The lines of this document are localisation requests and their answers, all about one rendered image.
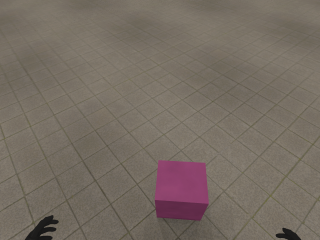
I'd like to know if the right robot hand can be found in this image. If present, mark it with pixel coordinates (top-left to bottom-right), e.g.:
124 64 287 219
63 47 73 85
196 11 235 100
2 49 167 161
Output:
275 228 301 240

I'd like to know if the left robot hand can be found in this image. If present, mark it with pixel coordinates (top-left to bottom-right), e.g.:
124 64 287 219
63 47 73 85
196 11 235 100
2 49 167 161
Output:
25 215 59 240

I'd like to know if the carton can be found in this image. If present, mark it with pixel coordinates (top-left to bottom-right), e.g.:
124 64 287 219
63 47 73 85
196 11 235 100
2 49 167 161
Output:
154 160 209 221

